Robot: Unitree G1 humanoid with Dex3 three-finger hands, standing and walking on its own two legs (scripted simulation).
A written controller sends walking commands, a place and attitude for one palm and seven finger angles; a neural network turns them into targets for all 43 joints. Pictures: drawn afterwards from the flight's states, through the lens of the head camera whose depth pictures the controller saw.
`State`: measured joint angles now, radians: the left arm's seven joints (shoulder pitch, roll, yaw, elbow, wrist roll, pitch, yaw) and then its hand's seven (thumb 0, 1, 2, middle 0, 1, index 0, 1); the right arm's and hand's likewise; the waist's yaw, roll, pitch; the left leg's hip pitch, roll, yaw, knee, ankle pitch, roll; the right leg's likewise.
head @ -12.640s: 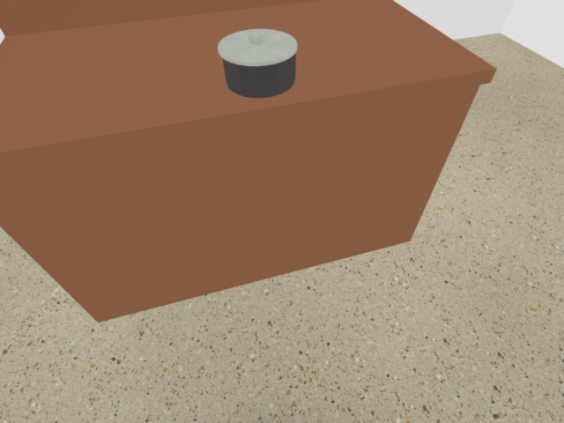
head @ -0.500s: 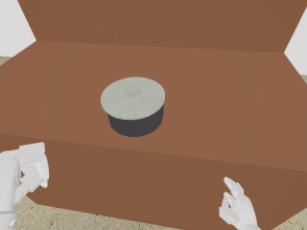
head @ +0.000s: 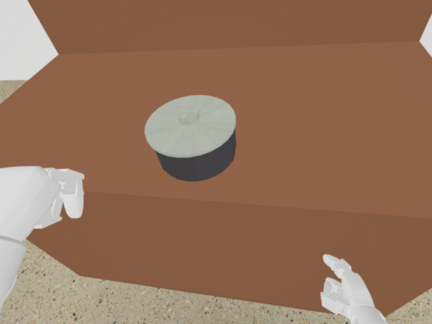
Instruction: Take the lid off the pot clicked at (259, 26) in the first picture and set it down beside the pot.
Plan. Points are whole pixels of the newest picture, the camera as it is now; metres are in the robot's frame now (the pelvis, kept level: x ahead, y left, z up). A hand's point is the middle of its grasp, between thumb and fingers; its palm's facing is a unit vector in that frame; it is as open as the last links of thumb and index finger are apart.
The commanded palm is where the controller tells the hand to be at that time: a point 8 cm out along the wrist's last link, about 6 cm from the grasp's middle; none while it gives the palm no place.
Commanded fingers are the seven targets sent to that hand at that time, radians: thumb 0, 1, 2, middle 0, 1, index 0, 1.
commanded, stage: reach forward and open the fingers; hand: left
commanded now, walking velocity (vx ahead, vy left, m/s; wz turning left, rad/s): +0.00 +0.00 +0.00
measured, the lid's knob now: (188, 114) +0.47 +0.12 +0.16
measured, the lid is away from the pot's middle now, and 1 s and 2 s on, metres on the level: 0.00 0.00 0.00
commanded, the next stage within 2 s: move the open hand above the knob in 0.80 s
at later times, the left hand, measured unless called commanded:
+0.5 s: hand (58, 192) +0.23 +0.25 +0.20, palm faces -0.14 +0.08 -0.99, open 7.6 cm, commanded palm +0.21 +0.25 +0.26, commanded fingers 0.00 -0.38 1.70 -0.88 -0.08 -0.88 -0.08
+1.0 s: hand (73, 165) +0.27 +0.24 +0.21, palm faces -0.06 +0.00 -1.00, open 9.9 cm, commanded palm +0.25 +0.24 +0.29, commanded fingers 0.00 -0.36 1.62 -0.86 -0.08 -0.86 -0.08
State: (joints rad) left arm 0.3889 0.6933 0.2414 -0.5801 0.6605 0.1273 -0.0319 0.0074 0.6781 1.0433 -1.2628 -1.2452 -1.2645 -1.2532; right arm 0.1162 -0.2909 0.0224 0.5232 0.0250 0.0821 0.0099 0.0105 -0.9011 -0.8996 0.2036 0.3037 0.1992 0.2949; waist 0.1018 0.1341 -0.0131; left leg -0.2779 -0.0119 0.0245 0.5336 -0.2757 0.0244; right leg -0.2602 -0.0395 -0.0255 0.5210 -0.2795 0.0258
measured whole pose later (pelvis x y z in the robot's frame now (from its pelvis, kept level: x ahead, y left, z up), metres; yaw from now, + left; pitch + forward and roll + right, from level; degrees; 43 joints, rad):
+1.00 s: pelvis -0.04 +0.00 +0.00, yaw +1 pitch -1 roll +0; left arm -0.30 0.71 0.03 -0.15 0.72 0.12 -0.47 0.00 -0.35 1.62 -0.88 -0.08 -0.88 -0.09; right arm 0.14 -0.30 0.03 0.53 0.08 0.01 0.01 0.01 -0.90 -0.90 0.20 0.30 0.20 0.29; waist 0.07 0.14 0.00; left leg -0.26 -0.04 0.02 0.46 -0.18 0.03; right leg -0.25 -0.06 -0.03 0.48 -0.21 0.03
